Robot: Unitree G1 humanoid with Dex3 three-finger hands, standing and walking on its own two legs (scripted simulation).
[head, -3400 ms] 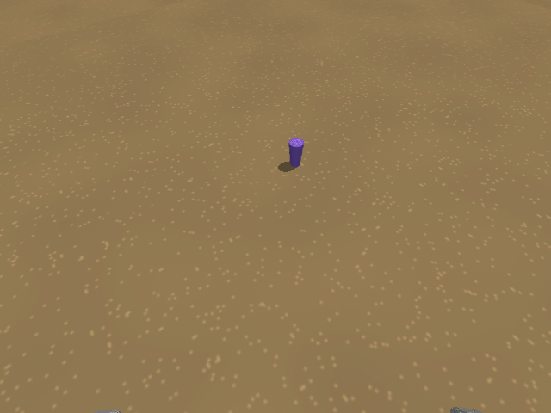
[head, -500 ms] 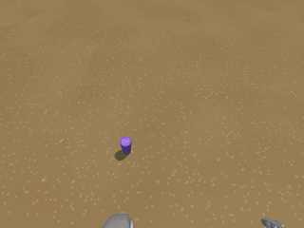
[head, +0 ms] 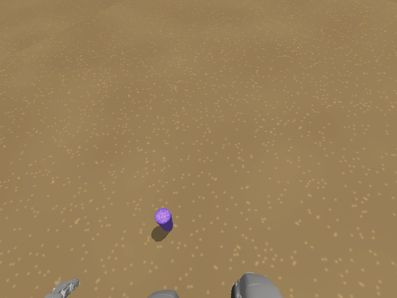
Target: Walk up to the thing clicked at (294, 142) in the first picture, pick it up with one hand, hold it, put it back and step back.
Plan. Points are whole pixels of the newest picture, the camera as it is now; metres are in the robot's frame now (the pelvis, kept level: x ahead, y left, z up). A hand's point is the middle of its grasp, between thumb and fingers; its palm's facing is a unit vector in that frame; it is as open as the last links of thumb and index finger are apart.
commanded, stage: walk up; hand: left
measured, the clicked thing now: (165, 221) +0.49 +0.22 -0.68
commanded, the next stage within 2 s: stand in 1.80 s
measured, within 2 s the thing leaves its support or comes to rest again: neither
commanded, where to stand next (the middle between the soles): +0.15 +0.01 m, yaw -1 degrees
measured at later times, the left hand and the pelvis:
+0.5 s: hand out of the picture +0.13 +0.29 -0.16, palm faces -0.01 -0.95 -0.31, open 7.4 cm; pelvis +0.05 +0.03 +0.00, yaw +1 degrees
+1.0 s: hand out of the picture +0.11 +0.28 -0.13, palm faces +0.03 -0.94 -0.34, open 7.4 cm; pelvis +0.07 +0.03 +0.02, yaw +2 degrees
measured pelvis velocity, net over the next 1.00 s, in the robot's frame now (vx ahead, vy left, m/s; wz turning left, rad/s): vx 0.07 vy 0.03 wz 0.03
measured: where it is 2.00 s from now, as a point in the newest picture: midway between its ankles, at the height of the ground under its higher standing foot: outside the picture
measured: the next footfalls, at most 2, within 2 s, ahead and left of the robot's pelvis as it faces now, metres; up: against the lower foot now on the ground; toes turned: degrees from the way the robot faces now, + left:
left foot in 0.32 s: +0.15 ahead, +0.15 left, +0.00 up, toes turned +1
